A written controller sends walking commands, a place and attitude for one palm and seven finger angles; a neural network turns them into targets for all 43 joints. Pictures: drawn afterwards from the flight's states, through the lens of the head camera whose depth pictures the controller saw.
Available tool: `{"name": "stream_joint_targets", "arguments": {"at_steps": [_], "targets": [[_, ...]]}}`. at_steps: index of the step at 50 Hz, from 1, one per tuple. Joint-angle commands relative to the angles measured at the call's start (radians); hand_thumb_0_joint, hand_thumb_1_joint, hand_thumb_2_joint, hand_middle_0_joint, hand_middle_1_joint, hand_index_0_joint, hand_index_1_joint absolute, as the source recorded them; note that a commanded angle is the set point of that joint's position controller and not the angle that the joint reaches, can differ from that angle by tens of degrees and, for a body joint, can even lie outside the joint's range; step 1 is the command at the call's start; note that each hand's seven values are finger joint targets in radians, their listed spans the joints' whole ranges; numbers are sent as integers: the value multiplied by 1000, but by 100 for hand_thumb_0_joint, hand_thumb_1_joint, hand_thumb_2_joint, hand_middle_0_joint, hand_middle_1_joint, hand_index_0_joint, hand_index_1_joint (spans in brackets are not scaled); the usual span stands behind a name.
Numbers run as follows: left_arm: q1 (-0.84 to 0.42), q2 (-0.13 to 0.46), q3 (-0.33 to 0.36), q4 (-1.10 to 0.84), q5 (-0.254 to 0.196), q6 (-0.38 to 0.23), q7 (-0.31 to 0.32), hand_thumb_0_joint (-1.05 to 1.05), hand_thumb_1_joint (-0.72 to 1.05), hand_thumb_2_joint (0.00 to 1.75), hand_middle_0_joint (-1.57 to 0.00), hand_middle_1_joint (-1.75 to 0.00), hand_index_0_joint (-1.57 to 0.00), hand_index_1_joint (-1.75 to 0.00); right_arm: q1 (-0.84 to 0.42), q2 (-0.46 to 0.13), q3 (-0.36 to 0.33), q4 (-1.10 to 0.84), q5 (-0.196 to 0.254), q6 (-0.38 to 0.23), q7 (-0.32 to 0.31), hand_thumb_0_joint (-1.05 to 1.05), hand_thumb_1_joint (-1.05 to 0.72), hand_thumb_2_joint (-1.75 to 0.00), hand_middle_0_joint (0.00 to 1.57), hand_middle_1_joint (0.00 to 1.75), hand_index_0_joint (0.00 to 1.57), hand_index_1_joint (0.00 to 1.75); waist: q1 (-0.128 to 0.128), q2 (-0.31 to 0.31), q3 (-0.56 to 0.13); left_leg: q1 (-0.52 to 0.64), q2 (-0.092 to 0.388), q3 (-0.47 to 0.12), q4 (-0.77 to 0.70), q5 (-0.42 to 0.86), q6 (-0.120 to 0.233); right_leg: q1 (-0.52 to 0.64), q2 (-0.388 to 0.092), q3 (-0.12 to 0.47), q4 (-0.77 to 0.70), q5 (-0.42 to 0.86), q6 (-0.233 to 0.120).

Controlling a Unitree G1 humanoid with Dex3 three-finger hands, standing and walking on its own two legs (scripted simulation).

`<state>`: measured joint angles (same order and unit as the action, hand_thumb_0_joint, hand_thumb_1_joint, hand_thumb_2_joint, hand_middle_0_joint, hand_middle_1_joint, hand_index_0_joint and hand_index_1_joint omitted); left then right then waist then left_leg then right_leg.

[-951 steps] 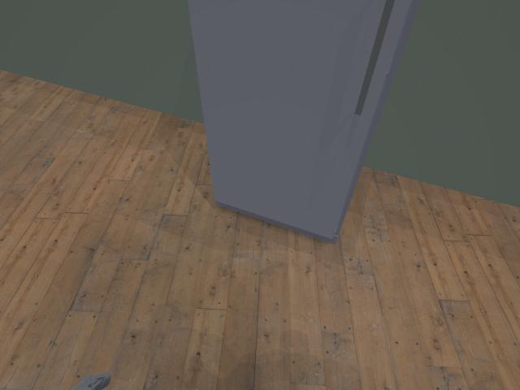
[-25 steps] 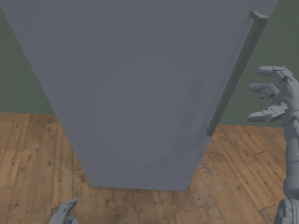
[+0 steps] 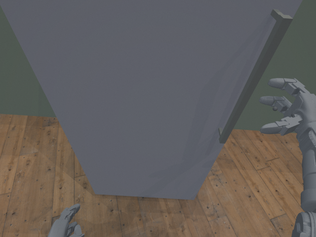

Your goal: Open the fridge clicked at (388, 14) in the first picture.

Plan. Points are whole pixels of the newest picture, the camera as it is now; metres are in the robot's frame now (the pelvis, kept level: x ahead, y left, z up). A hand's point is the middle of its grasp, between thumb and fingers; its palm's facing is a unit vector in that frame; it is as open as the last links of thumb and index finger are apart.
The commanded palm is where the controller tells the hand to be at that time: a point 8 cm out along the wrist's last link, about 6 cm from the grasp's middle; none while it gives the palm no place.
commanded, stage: move the hooked fingers beside the handle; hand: right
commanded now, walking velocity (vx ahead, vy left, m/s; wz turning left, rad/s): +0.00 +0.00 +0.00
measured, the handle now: (242, 92) +0.45 -0.16 +0.17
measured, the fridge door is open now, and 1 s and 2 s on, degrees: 0 0 0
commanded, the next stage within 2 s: feel for the door with the fingertips in 0.06 s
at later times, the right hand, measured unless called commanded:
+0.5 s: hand (262, 108) +0.39 -0.19 +0.18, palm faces -0.02 +1.00 -0.02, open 14.0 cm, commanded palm +0.36 -0.24 +0.18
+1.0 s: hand (260, 102) +0.40 -0.19 +0.18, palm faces -0.02 +1.00 -0.02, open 13.6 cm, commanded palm +0.37 -0.25 +0.18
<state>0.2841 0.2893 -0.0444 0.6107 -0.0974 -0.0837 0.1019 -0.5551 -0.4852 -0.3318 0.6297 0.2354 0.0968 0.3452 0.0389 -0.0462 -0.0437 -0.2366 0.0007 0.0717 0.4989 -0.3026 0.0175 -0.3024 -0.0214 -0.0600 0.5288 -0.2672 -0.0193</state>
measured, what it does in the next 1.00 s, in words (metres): stands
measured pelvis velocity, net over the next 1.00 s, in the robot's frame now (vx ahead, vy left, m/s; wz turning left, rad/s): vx -0.01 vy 0.00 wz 0.00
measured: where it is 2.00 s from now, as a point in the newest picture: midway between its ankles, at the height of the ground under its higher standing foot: outside the picture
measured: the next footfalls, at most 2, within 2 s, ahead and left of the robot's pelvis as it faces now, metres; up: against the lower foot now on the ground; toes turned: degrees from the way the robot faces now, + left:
none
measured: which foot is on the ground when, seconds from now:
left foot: down 0.00-1.00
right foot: down 0.00-1.00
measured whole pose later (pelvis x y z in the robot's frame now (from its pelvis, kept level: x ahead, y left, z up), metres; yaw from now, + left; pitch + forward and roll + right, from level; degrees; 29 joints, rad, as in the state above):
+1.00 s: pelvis -0.01 +0.00 +0.00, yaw +0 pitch +1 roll +0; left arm 0.30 0.28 -0.04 0.65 -0.09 -0.06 0.09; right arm -0.60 -0.41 -0.28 0.62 0.23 0.09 0.27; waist 0.04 -0.04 -0.05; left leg -0.23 0.00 0.07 0.50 -0.30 0.02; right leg -0.29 -0.02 -0.06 0.53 -0.26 -0.01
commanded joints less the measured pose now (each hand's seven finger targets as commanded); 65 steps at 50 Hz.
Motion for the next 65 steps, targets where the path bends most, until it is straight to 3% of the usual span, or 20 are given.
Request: {"name": "stream_joint_targets", "arguments": {"at_steps": [1, 5, 7, 11, 13, 14, 20, 24, 26, 29, 33, 39, 42, 44, 45, 49, 53, 59, 62, 65], "targets": [[-51, 126, 45, -137, 6, -49, 12, 0, 90, 90, -20, -30, -20, -30, -470, -262, -71, -303, 38, -119, 9, 0, 50, -30, 30, 120, 30, 120, 7, 0, -311, 10, -3, -47, -54, 363, 6, 247, 8, 73, -22, 291, -37], [-50, 125, 43, -122, 6, -49, 9, 0, 90, 90, -20, -30, -20, -30, -461, -254, -64, -290, 19, -102, -16, 0, 50, -30, 30, 120, 30, 120, 2, -33, -271, -1, -1, -43, -56, 358, 9, 238, 9, 74, -30, 298, -35], [-55, 124, 44, -133, 3, -46, 4, 0, 90, 90, -20, -30, -20, -30, -378, -222, -48, -271, 13, -71, -19, 0, 50, -30, 30, 120, 30, 120, -10, -53, -256, -2, 2, -40, -52, 375, 11, 234, 10, 71, -33, 317, -31], [-68, 127, 48, -151, 1, -38, -2, 0, 90, 90, -20, -30, -20, -30, -297, -211, -63, -271, 31, -30, -21, 0, 50, -30, 30, 120, 30, 120, -26, 34, -249, 25, 2, -36, -54, 383, 7, 200, 8, 68, -38, 300, -33], [-80, 121, 48, -155, 0, -40, -1, 0, 90, 90, -20, -30, -20, -30, -354, -172, -28, -336, 35, -33, -28, 0, 50, -30, 30, 120, 30, 120, -11, 21, -257, 16, 2, -35, -54, 387, 6, 220, 9, 66, -37, 304, -33], [-80, 121, 50, -157, 2, -42, -3, 0, 90, 90, -20, -30, -20, -30, -351, -156, -11, -362, 40, -40, -32, 0, 50, -30, 30, 120, 30, 120, -9, 56, -265, 21, 2, -35, -57, 388, 3, 225, 5, 66, -32, 306, -36], [-98, 109, 44, -145, 8, -43, -3, 0, 90, 90, -20, -30, -20, -30, -356, -159, -33, -443, 24, -50, -82, 0, 50, -30, 30, 120, 30, 120, -17, -7, -277, 29, 0, -42, -55, 398, 7, 253, 8, 63, -37, 334, -34], [-104, 108, 44, -139, 5, -35, -3, 0, 90, 90, -20, -30, -20, -30, -340, -124, -1, -411, 13, -22, -100, 0, 50, -30, 30, 120, 30, 120, -9, 30, -229, 9, 1, -39, -68, 348, 4, 230, 3, 60, -44, 278, -33], [-114, 103, 39, -142, 5, -36, -1, 0, 90, 90, -20, -30, -20, -30, -380, -93, 30, -426, 10, -10, -105, 0, 50, -30, 30, 120, 30, 120, -3, -4, -226, 0, 2, -37, -68, 323, 7, 234, 7, 67, -53, 262, -31], [-106, 110, 42, -129, 8, -29, 3, 0, 90, 90, -20, -30, -20, -30, -404, -115, 18, -391, 9, -4, -115, 0, 50, -30, 30, 120, 30, 120, 2, 38, -221, -6, 2, -41, -78, 309, 5, 233, 5, 68, -49, 246, -33], [-111, 104, 36, -127, 8, -29, 6, 0, 90, 90, -20, -30, -20, -30, -452, -118, 15, -364, 5, -15, -123, 0, 50, -30, 30, 120, 30, 120, 2, 17, -242, -2, 4, -42, -70, 304, 6, 234, 11, 70, -50, 244, -31], [-76, 118, 43, -104, 10, -19, 6, 0, 90, 90, -20, -30, -20, -30, -480, -159, -1, -225, -7, -33, -118, 0, 50, -30, 30, 120, 30, 120, 9, 62, -221, -10, 7, -49, -75, 278, 4, 187, 7, 71, -45, 207, -34], [-72, 115, 43, -111, 10, -22, 3, 0, 90, 90, -20, -30, -20, -30, -497, -161, -2, -235, -6, -53, -104, 0, 50, -30, 30, 120, 30, 120, 8, 17, -259, 4, 8, -51, -66, 311, 5, 205, 11, 66, -43, 234, -33], [-56, 120, 47, -101, 8, -19, 3, 0, 90, 90, -20, -30, -20, -30, -505, -155, 10, -201, -3, -58, -98, 0, 50, -30, 30, 120, 30, 120, 17, 55, -249, -3, 6, -48, -68, 311, 3, 194, 8, 67, -36, 232, -35], [-62, 118, 45, -101, 7, -21, 4, 0, 90, 90, -20, -30, -20, -30, -549, -157, 12, -227, -2, -67, -96, 0, 50, -30, 30, 120, 30, 120, 19, 17, -247, -12, 6, -52, -69, 300, 4, 197, 10, 67, -39, 222, -35], [-50, 125, 50, -106, 7, -21, 0, 0, 90, 90, -20, -30, -20, -30, -456, -177, -17, -192, 5, -73, -91, 0, 50, -30, 30, 120, 30, 120, 2, 60, -246, 9, 5, -53, -73, 292, 2, 175, 8, 64, -41, 210, -38], [-59, 121, 50, -120, 6, -26, -3, 0, 90, 90, -20, -30, -20, -30, -436, -194, -41, -234, 7, -83, -82, 0, 50, -30, 30, 120, 30, 120, -10, 20, -249, 16, 4, -52, -69, 290, 5, 179, 10, 62, -51, 209, -36], [-63, 123, 51, -127, 4, -30, -1, 0, 90, 90, -20, -30, -20, -30, -422, -181, -27, -273, 15, -81, -81, 0, 50, -30, 30, 120, 30, 120, -4, 48, -225, 7, 0, -53, -83, 257, 2, 180, 3, 61, -57, 186, -40], [-81, 113, 46, -140, 4, -41, -2, 0, 90, 90, -20, -30, -20, -30, -439, -149, -3, -362, 15, -87, -83, 0, 50, -30, 30, 120, 30, 120, -5, -20, -261, 11, -3, -50, -75, 277, 8, 223, 6, 65, -58, 218, -36], [-82, 112, 47, -134, 6, -46, -5, 0, 90, 90, -20, -30, -20, -30, -406, -132, -4, -375, 22, -80, -88, 0, 50, -30, 30, 120, 30, 120, -5, 7, -257, 12, -5, -49, -78, 294, 6, 228, 5, 65, -56, 230, -38]]}}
